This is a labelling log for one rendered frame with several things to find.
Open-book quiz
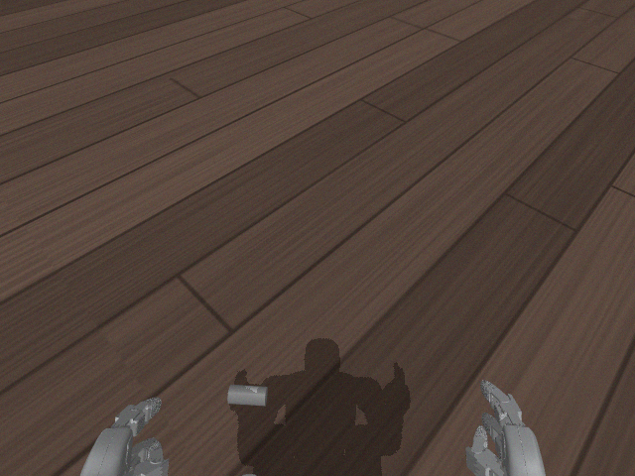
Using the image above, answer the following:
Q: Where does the left robot hand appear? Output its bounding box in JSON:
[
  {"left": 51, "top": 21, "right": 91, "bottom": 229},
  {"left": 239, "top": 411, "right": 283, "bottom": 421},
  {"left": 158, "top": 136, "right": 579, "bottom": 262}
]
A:
[{"left": 80, "top": 397, "right": 170, "bottom": 476}]

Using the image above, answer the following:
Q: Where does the right robot hand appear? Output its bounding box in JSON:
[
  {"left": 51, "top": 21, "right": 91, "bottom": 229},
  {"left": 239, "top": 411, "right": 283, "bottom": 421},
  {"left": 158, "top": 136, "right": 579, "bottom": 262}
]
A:
[{"left": 465, "top": 380, "right": 546, "bottom": 476}]

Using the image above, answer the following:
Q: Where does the can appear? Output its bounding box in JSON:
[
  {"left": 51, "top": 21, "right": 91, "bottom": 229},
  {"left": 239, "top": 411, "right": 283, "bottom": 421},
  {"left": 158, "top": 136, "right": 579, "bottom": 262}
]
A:
[{"left": 227, "top": 385, "right": 268, "bottom": 406}]

